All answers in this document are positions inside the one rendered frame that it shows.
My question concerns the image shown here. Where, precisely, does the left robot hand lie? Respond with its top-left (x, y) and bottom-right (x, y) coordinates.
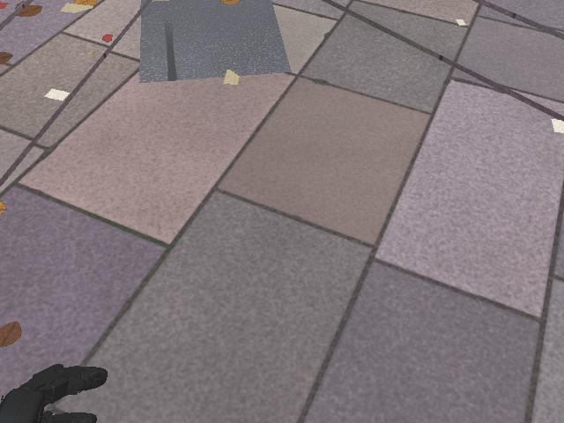
top-left (0, 364), bottom-right (108, 423)

